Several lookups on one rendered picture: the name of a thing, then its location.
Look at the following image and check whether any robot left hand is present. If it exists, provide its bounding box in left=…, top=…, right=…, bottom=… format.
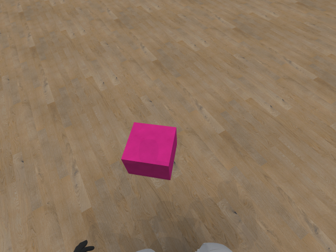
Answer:
left=74, top=240, right=94, bottom=252

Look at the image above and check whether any carton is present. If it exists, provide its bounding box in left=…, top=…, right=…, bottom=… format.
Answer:
left=121, top=122, right=177, bottom=180

